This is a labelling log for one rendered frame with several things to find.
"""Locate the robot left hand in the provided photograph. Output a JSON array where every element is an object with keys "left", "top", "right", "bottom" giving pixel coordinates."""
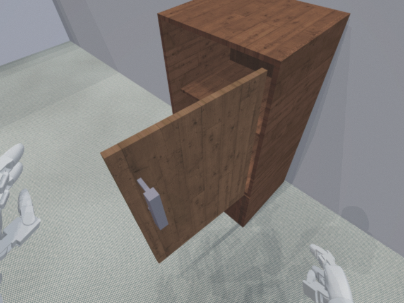
[{"left": 0, "top": 143, "right": 40, "bottom": 261}]

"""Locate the cupboard door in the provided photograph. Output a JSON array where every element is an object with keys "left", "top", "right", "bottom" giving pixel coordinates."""
[{"left": 100, "top": 68, "right": 268, "bottom": 264}]

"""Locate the robot right hand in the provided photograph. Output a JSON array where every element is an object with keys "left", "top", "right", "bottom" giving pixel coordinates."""
[{"left": 302, "top": 244, "right": 353, "bottom": 303}]

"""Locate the handle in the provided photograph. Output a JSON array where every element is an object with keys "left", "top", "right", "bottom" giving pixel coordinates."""
[{"left": 137, "top": 178, "right": 168, "bottom": 230}]

